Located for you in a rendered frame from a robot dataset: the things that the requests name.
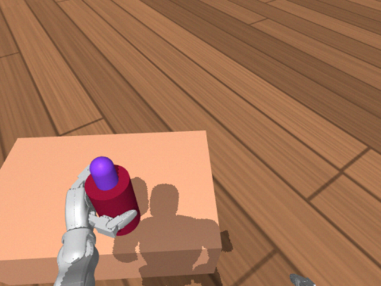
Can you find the left robot arm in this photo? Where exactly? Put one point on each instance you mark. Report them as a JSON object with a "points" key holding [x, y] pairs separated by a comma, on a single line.
{"points": [[77, 258]]}

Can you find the right robot hand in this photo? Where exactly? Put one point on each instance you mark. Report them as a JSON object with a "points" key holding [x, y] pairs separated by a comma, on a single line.
{"points": [[300, 281]]}

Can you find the bottle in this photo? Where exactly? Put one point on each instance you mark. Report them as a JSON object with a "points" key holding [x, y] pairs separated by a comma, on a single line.
{"points": [[110, 190]]}

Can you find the left robot hand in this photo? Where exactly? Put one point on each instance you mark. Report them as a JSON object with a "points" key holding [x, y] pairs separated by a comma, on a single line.
{"points": [[80, 212]]}

